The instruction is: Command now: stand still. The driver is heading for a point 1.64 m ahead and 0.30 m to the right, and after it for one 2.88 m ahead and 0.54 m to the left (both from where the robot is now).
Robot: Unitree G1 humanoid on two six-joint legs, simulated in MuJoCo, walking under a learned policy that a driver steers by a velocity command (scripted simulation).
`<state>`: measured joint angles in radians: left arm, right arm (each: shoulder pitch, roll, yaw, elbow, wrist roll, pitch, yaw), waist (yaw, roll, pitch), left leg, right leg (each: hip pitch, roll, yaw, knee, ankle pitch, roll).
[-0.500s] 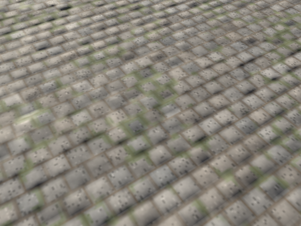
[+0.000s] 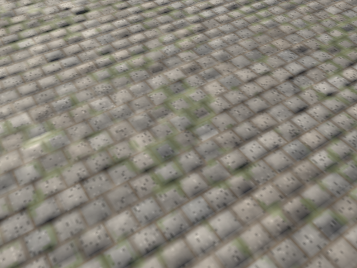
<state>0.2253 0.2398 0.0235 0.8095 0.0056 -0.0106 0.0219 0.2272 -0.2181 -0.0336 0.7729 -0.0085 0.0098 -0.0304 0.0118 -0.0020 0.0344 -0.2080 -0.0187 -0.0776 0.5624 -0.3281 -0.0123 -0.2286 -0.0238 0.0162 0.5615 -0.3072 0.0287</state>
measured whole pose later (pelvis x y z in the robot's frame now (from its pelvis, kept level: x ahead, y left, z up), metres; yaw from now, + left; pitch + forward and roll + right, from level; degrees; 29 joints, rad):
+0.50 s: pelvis +0.12 -0.02 +0.01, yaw +0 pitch +2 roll +1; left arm 0.50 0.21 0.02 0.91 -0.01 -0.07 0.00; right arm 0.14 -0.26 -0.05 0.72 0.02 -0.09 0.03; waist 0.07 0.02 0.00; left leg -0.65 0.05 0.04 0.96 -0.22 0.02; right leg 0.02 0.00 0.03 0.28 -0.33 -0.02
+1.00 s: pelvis +0.38 +0.02 +0.02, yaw -1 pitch +1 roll +2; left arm 0.15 0.28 0.05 0.76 0.00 -0.07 0.01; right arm 0.36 -0.26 -0.05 0.87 0.01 -0.10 0.01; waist -0.06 -0.04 0.00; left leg -0.07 -0.08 0.04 0.22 -0.17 0.07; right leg -0.70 -0.14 0.05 0.81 0.01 0.01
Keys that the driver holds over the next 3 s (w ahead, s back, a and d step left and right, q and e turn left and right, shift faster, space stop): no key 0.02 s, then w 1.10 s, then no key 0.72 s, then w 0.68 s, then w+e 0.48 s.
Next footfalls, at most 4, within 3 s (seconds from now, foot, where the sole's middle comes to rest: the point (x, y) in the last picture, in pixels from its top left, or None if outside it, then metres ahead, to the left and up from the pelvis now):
0.66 left None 0.39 0.11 -0.77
1.20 right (223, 230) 0.67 -0.14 -0.77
1.58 left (164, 214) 0.73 0.10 -0.77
2.58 right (217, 148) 1.08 -0.14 -0.77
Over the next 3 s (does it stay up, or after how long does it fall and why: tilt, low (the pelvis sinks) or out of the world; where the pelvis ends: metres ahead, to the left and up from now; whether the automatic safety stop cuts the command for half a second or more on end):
stays up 1.12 -0.06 0.01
